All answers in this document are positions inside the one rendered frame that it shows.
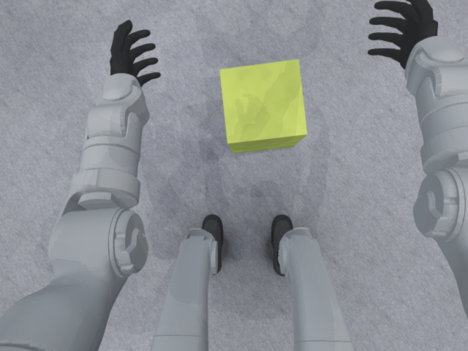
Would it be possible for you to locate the right robot forearm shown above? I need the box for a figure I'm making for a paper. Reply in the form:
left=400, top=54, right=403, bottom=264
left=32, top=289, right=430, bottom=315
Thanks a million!
left=404, top=36, right=468, bottom=175

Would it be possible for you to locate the left robot forearm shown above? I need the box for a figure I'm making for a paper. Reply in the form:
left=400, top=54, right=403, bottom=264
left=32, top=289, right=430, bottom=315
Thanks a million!
left=48, top=73, right=150, bottom=270

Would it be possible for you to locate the robot left hand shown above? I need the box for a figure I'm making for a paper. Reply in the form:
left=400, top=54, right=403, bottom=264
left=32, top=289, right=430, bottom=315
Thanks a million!
left=110, top=20, right=161, bottom=87

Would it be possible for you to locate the carton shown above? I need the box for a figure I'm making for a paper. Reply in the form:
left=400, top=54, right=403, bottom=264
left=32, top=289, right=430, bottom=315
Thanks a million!
left=219, top=59, right=307, bottom=154

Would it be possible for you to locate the robot right upper arm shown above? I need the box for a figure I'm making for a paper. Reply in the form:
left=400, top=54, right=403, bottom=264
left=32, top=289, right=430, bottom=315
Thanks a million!
left=413, top=167, right=468, bottom=319

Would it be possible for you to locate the robot left upper arm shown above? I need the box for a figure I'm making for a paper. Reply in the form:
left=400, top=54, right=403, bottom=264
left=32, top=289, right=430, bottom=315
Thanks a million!
left=0, top=207, right=148, bottom=351

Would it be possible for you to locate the right robot foot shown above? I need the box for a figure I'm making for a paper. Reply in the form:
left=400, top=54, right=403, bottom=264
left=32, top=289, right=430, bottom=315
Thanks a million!
left=271, top=215, right=293, bottom=276

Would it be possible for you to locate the robot right hand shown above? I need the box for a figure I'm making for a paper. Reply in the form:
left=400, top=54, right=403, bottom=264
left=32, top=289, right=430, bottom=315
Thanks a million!
left=368, top=0, right=438, bottom=69

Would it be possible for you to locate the right robot thigh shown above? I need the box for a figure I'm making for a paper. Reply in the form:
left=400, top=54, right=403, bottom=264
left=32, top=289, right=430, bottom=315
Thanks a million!
left=279, top=235, right=355, bottom=351

